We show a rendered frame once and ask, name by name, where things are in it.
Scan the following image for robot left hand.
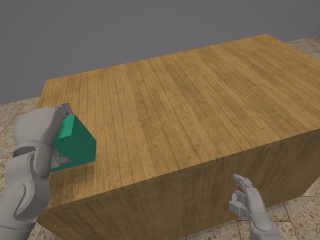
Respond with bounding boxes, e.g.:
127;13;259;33
13;103;74;169

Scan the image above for robot right hand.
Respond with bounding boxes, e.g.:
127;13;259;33
229;174;267;219

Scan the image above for table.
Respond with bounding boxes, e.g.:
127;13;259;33
36;34;320;240

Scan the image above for robot left forearm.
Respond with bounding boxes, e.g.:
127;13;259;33
0;142;53;240

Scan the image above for sponge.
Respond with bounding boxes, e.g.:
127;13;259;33
50;114;97;173

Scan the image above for robot right forearm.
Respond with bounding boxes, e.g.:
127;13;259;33
248;211;284;240

